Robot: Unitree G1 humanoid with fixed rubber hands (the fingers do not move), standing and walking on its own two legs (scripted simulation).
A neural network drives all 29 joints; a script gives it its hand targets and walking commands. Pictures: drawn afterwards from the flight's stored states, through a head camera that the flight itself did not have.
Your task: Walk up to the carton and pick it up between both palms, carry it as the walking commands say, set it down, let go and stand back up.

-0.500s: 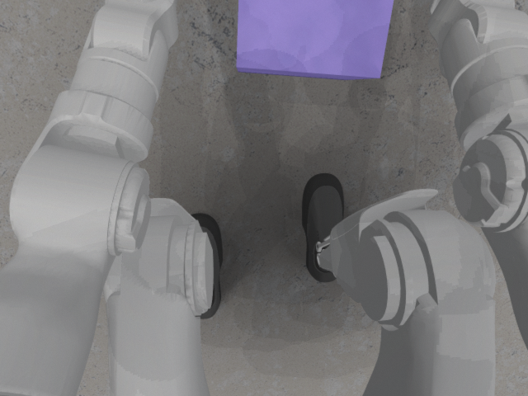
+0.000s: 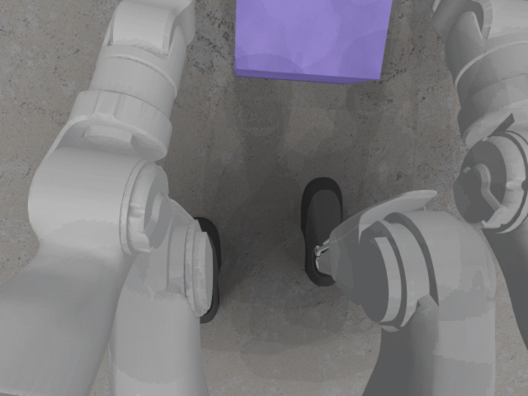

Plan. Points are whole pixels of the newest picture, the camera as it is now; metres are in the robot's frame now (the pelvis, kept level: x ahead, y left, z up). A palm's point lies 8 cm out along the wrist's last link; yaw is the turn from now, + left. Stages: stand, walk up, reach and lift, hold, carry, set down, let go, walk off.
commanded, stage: reach and lift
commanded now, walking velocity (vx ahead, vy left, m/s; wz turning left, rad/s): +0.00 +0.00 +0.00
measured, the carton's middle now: (304, 2) +0.53 -0.08 -0.27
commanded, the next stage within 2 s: none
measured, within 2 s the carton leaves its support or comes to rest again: leaves its support in 0.60 s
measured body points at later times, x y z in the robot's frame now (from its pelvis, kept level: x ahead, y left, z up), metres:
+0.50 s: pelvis +0.00 +0.00 +0.00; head +0.38 -0.01 +0.22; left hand +0.56 +0.06 -0.20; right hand +0.55 -0.22 -0.19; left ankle +0.08 +0.11 -0.31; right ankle +0.13 -0.12 -0.31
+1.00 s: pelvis -0.02 +0.00 +0.02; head +0.35 -0.02 +0.26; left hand +0.56 +0.06 -0.15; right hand +0.55 -0.21 -0.13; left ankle +0.08 +0.11 -0.31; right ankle +0.13 -0.12 -0.31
